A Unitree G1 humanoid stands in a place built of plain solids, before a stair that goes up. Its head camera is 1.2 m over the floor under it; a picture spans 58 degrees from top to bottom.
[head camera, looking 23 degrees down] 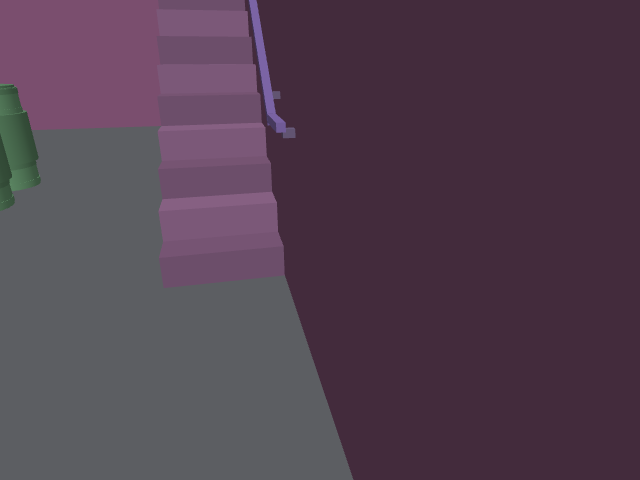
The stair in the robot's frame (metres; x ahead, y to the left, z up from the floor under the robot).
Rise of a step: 0.19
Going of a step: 0.23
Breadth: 0.69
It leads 13 degrees to the left of straight ahead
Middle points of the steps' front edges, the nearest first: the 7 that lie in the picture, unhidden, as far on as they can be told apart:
2.21 0.54 0.19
2.44 0.60 0.38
2.66 0.65 0.57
2.88 0.70 0.76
3.11 0.75 0.95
3.33 0.80 1.14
3.56 0.85 1.34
